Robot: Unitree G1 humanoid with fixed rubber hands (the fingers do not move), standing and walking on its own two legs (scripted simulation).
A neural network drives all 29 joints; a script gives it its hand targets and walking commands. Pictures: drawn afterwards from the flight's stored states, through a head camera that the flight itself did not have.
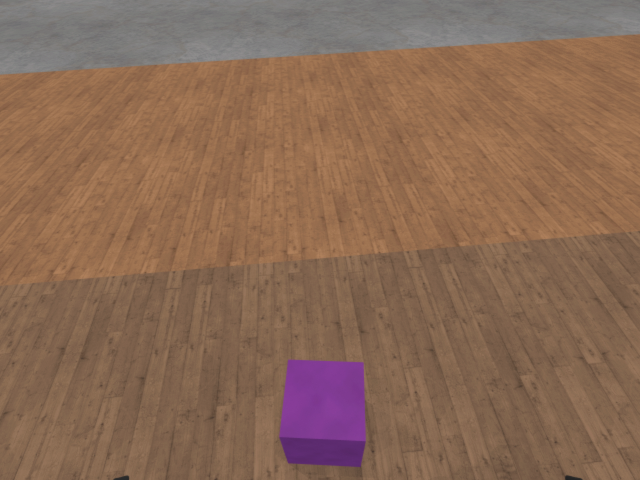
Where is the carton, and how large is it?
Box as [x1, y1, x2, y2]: [279, 360, 365, 466]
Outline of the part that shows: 288,360 279,435 288,462 360,466 365,442 363,362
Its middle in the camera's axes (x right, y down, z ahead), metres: +0.01 +0.50 +1.09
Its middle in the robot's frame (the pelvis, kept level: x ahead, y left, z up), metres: +0.43 +0.03 -0.66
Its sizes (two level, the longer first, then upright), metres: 0.210 0.200 0.250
